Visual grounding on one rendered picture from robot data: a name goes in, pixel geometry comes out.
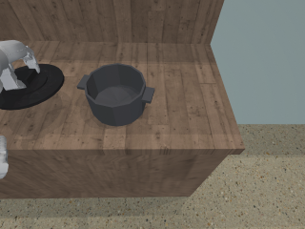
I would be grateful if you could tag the lid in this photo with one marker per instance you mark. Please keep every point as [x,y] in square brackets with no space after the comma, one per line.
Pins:
[45,85]

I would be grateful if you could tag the knob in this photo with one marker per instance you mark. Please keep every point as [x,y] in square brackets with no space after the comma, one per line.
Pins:
[26,75]

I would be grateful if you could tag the pot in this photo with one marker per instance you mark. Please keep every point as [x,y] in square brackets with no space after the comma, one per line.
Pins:
[117,93]

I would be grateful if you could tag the robot left hand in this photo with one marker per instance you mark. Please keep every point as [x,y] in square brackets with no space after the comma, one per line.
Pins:
[15,50]

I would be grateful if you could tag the table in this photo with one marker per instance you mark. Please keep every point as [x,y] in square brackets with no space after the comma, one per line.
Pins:
[59,149]

